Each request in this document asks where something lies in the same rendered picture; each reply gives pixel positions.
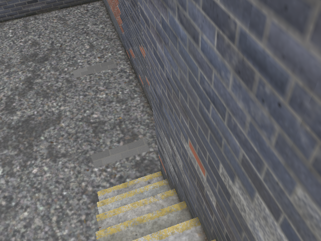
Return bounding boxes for stairs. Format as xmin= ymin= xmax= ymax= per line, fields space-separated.
xmin=95 ymin=171 xmax=216 ymax=241

